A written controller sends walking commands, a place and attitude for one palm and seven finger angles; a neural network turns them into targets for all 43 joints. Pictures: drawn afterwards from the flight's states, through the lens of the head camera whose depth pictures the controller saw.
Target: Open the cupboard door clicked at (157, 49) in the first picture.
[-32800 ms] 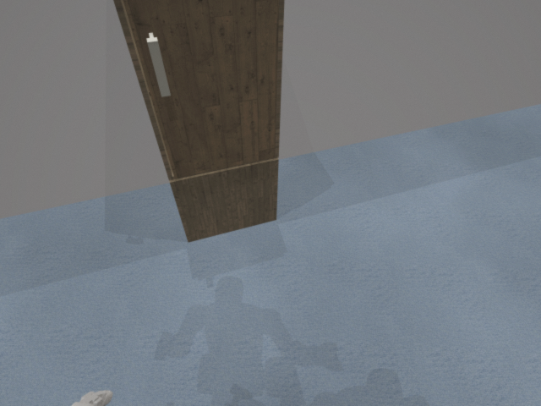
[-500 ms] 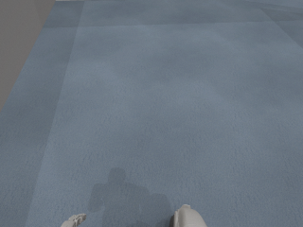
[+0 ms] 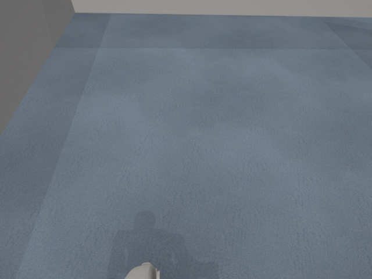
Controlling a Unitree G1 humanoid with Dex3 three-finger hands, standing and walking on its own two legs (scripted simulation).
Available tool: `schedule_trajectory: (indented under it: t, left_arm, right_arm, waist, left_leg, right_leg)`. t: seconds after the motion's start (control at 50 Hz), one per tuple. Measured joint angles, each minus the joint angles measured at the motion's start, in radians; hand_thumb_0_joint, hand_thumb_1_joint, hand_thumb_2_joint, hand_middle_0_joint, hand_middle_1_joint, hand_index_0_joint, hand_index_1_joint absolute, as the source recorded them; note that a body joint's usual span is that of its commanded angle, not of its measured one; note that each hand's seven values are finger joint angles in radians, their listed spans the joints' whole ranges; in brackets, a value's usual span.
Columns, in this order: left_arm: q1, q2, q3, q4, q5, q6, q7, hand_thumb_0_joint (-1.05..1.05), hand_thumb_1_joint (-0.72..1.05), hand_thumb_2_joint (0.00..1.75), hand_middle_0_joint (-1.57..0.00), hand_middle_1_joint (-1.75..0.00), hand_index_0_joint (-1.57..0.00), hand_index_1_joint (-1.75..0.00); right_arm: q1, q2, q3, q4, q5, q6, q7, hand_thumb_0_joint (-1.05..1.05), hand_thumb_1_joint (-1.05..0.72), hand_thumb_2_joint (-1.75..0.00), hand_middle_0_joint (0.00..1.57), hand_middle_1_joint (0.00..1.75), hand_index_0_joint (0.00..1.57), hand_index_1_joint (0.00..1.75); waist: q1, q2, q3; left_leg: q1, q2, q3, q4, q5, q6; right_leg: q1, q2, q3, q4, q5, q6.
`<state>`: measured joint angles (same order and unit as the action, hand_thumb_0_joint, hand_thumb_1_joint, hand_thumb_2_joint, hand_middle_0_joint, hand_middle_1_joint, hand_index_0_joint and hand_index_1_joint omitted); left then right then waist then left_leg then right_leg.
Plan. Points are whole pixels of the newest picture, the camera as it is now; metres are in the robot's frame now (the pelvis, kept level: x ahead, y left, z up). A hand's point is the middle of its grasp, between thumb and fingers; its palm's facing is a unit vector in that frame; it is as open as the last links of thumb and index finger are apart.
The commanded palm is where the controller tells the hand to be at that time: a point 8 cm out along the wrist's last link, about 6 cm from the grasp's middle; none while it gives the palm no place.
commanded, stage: turn to face it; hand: left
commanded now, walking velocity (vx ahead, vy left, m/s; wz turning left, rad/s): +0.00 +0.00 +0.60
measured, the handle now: out of the picture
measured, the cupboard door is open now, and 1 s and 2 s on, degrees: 45 45 45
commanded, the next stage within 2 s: none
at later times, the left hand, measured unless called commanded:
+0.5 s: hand (105, 273) +0.16 +0.20 -0.15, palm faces +0.25 -0.93 -0.25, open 7.4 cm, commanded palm none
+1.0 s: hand out of the picture +0.00 +0.10 -0.17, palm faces +0.60 -0.75 -0.27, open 7.4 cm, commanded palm none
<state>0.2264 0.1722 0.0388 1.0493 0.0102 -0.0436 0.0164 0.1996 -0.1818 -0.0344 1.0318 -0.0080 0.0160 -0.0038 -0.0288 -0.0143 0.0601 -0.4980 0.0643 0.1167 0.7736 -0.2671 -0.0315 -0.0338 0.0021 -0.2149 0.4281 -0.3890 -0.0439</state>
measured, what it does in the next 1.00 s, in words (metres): walks ahead, turning left: left foot, then right foot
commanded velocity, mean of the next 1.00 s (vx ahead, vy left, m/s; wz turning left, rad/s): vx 0.00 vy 0.00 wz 0.60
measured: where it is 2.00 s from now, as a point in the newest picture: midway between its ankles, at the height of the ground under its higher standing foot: outside the picture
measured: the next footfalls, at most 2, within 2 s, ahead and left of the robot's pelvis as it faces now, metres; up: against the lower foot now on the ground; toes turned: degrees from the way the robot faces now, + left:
left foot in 0.06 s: +0.13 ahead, +0.10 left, +0.00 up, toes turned +9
right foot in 0.56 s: +0.15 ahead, -0.16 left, +0.00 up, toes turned +16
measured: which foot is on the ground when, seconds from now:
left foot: up 0.00-0.04, down 0.06-0.54, up 0.56-1.00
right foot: down 0.00-0.06, up 0.08-0.54, down 0.56-1.00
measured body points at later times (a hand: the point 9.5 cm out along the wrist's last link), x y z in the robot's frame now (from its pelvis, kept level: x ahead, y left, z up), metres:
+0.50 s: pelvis +0.08 -0.03 +0.00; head +0.14 -0.02 +0.45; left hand +0.15 +0.24 -0.13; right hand +0.20 -0.26 -0.15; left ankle +0.10 +0.09 -0.73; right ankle +0.10 -0.18 -0.70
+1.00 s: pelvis +0.12 -0.07 +0.00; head +0.18 -0.04 +0.44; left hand -0.03 +0.14 -0.15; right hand +0.38 -0.19 -0.14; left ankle +0.05 +0.02 -0.72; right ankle +0.11 -0.17 -0.73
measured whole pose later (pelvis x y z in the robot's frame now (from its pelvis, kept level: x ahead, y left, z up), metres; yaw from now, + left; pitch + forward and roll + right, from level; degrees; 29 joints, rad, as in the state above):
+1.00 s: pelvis +0.12 -0.07 +0.00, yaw +36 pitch +1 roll +3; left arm 0.31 0.21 0.05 0.94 0.02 0.00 0.02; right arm 0.04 -0.25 -0.06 0.92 -0.01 0.07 0.03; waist 0.03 -0.04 0.13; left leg -0.34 0.00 0.12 0.69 -0.38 -0.03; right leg -0.17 -0.15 -0.32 0.62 -0.44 -0.01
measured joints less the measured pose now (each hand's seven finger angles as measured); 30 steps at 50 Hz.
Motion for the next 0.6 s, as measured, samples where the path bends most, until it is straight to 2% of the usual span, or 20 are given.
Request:
schedule_trajectory:
  t: [0.04, 0.06, 0.08, 0.12, 0.16, 0.2, 0.26, 0.32, 0.46, 0.5, 0.54, 0.56, 0.6]
  left_arm:
    - [0.013, 0.001, 0.001, -0.003, 0.001, 0.009, 0.000, 0.00, 0.93, 0.90, -0.20, -0.30, -0.20, -0.29]
    - [0.023, -0.001, 0.002, -0.005, -0.002, 0.015, -0.001, 0.00, 0.92, 0.90, -0.20, -0.30, -0.20, -0.29]
    - [0.024, 0.000, 0.003, -0.008, -0.008, 0.025, -0.003, 0.00, 0.92, 0.90, -0.20, -0.30, -0.20, -0.29]
    - [0.007, 0.010, 0.004, -0.020, -0.012, 0.052, -0.001, 0.00, 0.92, 0.90, -0.20, -0.30, -0.20, -0.29]
    - [-0.021, 0.018, 0.011, -0.034, -0.007, 0.068, -0.001, 0.01, 0.91, 0.90, -0.20, -0.30, -0.20, -0.29]
    - [-0.054, 0.022, 0.019, -0.055, -0.001, 0.073, -0.004, 0.01, 0.91, 0.90, -0.20, -0.30, -0.20, -0.29]
    - [-0.091, 0.028, 0.027, -0.093, 0.002, 0.071, -0.007, 0.01, 0.91, 0.90, -0.20, -0.30, -0.20, -0.29]
    - [-0.111, 0.038, 0.031, -0.118, 0.003, 0.074, -0.007, 0.01, 0.91, 0.90, -0.20, -0.30, -0.20, -0.29]
    - [-0.139, 0.048, 0.031, -0.149, 0.003, 0.085, -0.006, 0.01, 0.91, 0.90, -0.20, -0.30, -0.20, -0.29]
    - [-0.141, 0.044, 0.026, -0.160, 0.000, 0.081, -0.006, 0.01, 0.91, 0.90, -0.20, -0.30, -0.20, -0.29]
    - [-0.131, 0.043, 0.020, -0.173, -0.002, 0.067, -0.007, 0.01, 0.90, 0.90, -0.20, -0.30, -0.20, -0.29]
    - [-0.124, 0.041, 0.019, -0.177, 0.002, 0.056, -0.004, 0.01, 0.90, 0.90, -0.20, -0.30, -0.20, -0.29]
    - [-0.110, 0.024, 0.007, -0.172, 0.007, 0.050, 0.002, 0.01, 0.90, 0.90, -0.20, -0.30, -0.20, -0.29]
  right_arm:
    - [-0.007, -0.004, 0.001, -0.013, -0.006, 0.001, 0.006, 0.01, -0.93, -0.90, 0.20, 0.30, 0.19, 0.30]
    - [-0.006, -0.012, 0.001, -0.025, -0.011, -0.002, 0.009, 0.01, -0.93, -0.90, 0.20, 0.30, 0.19, 0.30]
    - [-0.009, -0.015, -0.001, -0.036, -0.016, -0.008, 0.008, 0.01, -0.93, -0.90, 0.20, 0.30, 0.19, 0.30]
    - [-0.021, -0.013, 0.000, -0.052, -0.016, -0.012, 0.003, 0.00, -0.92, -0.90, 0.20, 0.30, 0.20, 0.30]
    - [-0.022, -0.010, 0.001, -0.063, -0.015, -0.013, -0.005, 0.00, -0.92, -0.90, 0.20, 0.30, 0.20, 0.30]
    - [-0.020, -0.009, 0.001, -0.067, -0.015, -0.015, -0.013, 0.00, -0.92, -0.90, 0.20, 0.30, 0.20, 0.30]
    - [-0.018, -0.007, 0.003, -0.069, -0.014, -0.015, -0.014, 0.00, -0.91, -0.90, 0.20, 0.30, 0.20, 0.30]
    - [-0.014, -0.003, 0.000, -0.073, -0.012, -0.010, -0.008, 0.00, -0.91, -0.90, 0.20, 0.30, 0.20, 0.30]
    - [-0.005, -0.012, -0.022, -0.090, -0.017, 0.010, 0.004, 0.00, -0.91, -0.90, 0.21, 0.30, 0.20, 0.30]
    - [-0.005, -0.024, -0.031, -0.095, -0.016, 0.018, 0.004, 0.00, -0.91, -0.90, 0.21, 0.30, 0.20, 0.30]
    - [-0.002, -0.037, -0.041, -0.099, -0.011, 0.026, 0.004, 0.00, -0.91, -0.90, 0.21, 0.30, 0.20, 0.30]
    - [-0.001, -0.045, -0.047, -0.099, -0.006, 0.030, 0.005, 0.00, -0.91, -0.90, 0.21, 0.30, 0.20, 0.30]
    - [-0.012, -0.068, -0.059, -0.090, -0.005, 0.041, 0.005, 0.00, -0.91, -0.90, 0.20, 0.30, 0.20, 0.30]
  waist:
    - [0.005, -0.017, 0.007]
    - [0.005, -0.014, 0.008]
    - [0.001, -0.017, 0.008]
    - [0.003, -0.029, 0.023]
    - [0.009, -0.028, 0.030]
    - [0.017, -0.019, 0.037]
    - [0.026, -0.002, 0.041]
    - [0.025, 0.011, 0.032]
    - [0.003, 0.033, 0.014]
    - [-0.003, 0.044, 0.012]
    - [-0.002, 0.048, 0.007]
    - [0.003, 0.049, 0.004]
    - [0.002, 0.067, 0.013]
  left_leg:
    - [0.051, -0.026, 0.018, -0.076, 0.029, 0.016]
    - [0.081, -0.034, 0.014, -0.121, 0.081, 0.045]
    - [0.075, -0.046, 0.010, -0.108, 0.050, 0.084]
    - [0.060, -0.066, 0.004, -0.071, -0.003, 0.120]
    - [0.067, -0.077, -0.010, -0.096, -0.002, 0.116]
    - [0.083, -0.085, -0.030, -0.148, 0.026, 0.108]
    - [0.106, -0.090, -0.064, -0.223, 0.064, 0.109]
    - [0.120, -0.088, -0.102, -0.264, 0.082, 0.096]
    - [0.122, -0.089, -0.195, -0.272, 0.082, 0.051]
    - [0.110, -0.093, -0.223, -0.254, 0.074, 0.034]
    - [0.091, -0.106, -0.248, -0.218, 0.056, 0.013]
    - [0.073, -0.109, -0.250, -0.176, 0.015, 0.010]
    - [0.018, -0.113, -0.231, 0.025, -0.159, 0.001]
  right_leg:
    - [-0.002, -0.024, -0.020, 0.080, -0.063, 0.017]
    - [-0.025, -0.036, -0.030, 0.160, -0.095, 0.027]
    - [-0.081, -0.052, -0.022, 0.292, -0.116, 0.045]
    - [-0.212, -0.052, 0.069, 0.574, -0.178, 0.066]
    - [-0.324, -0.049, 0.130, 0.744, -0.151, 0.082]
    - [-0.405, -0.058, 0.170, 0.795, -0.089, 0.097]
    - [-0.475, -0.074, 0.211, 0.751, -0.028, 0.115]
    - [-0.495, -0.080, 0.233, 0.673, -0.004, 0.130]
    - [-0.423, -0.050, 0.225, 0.453, -0.028, 0.135]
    - [-0.375, -0.029, 0.217, 0.352, -0.023, 0.128]
    - [-0.296, -0.017, 0.205, 0.187, 0.051, 0.119]
    - [-0.274, -0.017, 0.198, 0.139, 0.074, 0.095]
    - [-0.264, -0.022, 0.167, 0.164, 0.050, 0.042]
